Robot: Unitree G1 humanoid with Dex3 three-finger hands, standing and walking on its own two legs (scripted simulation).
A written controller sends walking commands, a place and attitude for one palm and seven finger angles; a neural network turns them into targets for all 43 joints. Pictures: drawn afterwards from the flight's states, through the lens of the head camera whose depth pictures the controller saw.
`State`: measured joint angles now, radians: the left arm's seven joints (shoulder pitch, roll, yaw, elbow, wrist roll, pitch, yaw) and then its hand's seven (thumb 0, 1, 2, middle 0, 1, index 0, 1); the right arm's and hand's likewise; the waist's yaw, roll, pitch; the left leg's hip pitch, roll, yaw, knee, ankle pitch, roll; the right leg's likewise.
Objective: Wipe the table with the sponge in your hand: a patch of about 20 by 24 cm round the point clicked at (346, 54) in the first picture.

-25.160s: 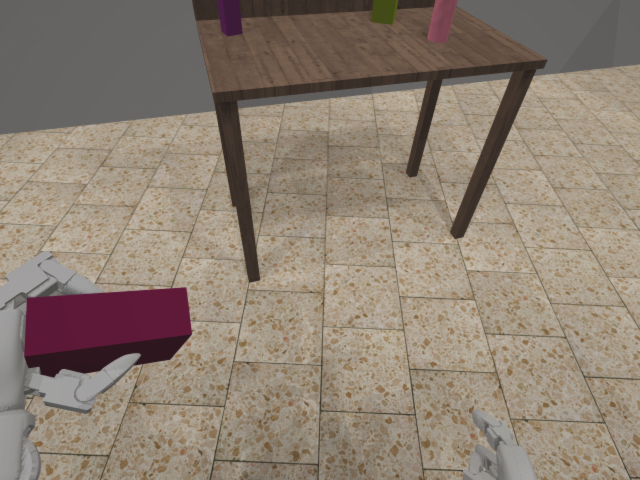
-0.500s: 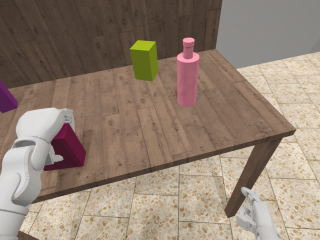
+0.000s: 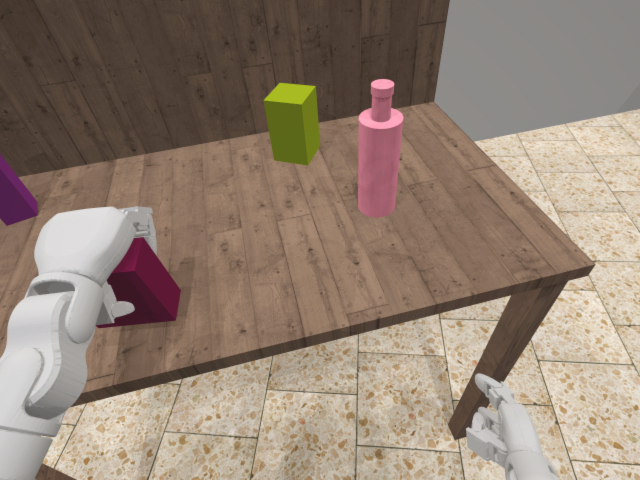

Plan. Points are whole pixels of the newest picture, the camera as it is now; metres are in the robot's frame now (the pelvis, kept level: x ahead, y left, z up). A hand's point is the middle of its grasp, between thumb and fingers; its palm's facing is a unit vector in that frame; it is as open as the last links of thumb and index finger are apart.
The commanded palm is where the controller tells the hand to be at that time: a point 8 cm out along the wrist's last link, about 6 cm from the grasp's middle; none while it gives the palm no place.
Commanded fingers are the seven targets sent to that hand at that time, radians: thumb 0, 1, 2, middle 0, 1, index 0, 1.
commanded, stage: move the sponge above the wiping area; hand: left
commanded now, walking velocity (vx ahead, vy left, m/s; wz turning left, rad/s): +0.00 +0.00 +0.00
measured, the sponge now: (127, 294) +0.27 +0.31 +0.09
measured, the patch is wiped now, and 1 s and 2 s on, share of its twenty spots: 0.00 0.00 0.05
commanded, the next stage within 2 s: none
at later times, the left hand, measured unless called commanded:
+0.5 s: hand (94, 253) +0.28 +0.33 +0.16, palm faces +0.13 +0.01 -0.99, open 9.1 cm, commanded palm +0.23 +0.32 +0.22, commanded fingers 0.00 0.10 1.30 -1.20 -1.60 -1.20 -1.60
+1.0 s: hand (71, 241) +0.27 +0.34 +0.18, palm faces +0.20 +0.02 -0.98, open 9.1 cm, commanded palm +0.23 +0.32 +0.22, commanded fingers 0.00 0.10 1.30 -1.20 -1.60 -1.20 -1.60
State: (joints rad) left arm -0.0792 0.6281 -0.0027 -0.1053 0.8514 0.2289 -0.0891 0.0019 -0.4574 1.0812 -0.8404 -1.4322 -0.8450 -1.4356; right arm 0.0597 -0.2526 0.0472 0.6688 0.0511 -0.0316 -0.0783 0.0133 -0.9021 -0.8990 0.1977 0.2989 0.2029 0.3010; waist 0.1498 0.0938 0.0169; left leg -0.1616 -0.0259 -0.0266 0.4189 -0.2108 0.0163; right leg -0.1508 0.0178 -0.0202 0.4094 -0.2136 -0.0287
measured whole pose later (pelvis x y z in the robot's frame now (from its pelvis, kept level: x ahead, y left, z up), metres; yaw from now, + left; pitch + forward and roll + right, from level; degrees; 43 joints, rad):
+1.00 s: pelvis +0.00 +0.00 +0.00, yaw +0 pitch -3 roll +0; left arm -0.17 0.65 0.08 0.02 0.83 0.35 -0.03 0.00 -0.45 1.07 -0.85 -1.44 -0.85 -1.44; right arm 0.04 -0.26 0.05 0.69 0.07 -0.01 -0.07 0.01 -0.90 -0.90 0.20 0.30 0.20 0.30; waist 0.15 0.10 0.01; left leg -0.16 -0.02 -0.02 0.41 -0.21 0.01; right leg -0.15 0.03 -0.01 0.40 -0.20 -0.03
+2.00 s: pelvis -0.01 +0.00 +0.00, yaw +1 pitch -2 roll +0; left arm -0.17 0.67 0.04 0.06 0.84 0.44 -0.19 0.00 -0.45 1.06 -0.85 -1.45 -0.85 -1.46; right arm 0.04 -0.28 0.05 0.66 0.08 0.00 -0.07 0.01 -0.90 -0.90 0.20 0.30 0.20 0.30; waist 0.12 0.13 0.00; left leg -0.19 -0.03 -0.03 0.42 -0.19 0.02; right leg -0.18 0.01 -0.03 0.41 -0.20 -0.02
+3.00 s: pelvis +0.00 +0.00 +0.00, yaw +1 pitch -2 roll +0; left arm -0.04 0.65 0.02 -0.04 0.87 0.25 -0.18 0.00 -0.45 1.06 -0.85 -1.46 -0.85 -1.46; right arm 0.09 -0.29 0.04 0.65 0.06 -0.02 -0.10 0.01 -0.90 -0.90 0.20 0.30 0.20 0.30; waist 0.14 0.10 0.02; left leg -0.18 -0.03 -0.05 0.44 -0.22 0.02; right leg -0.16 0.02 -0.04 0.42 -0.23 -0.03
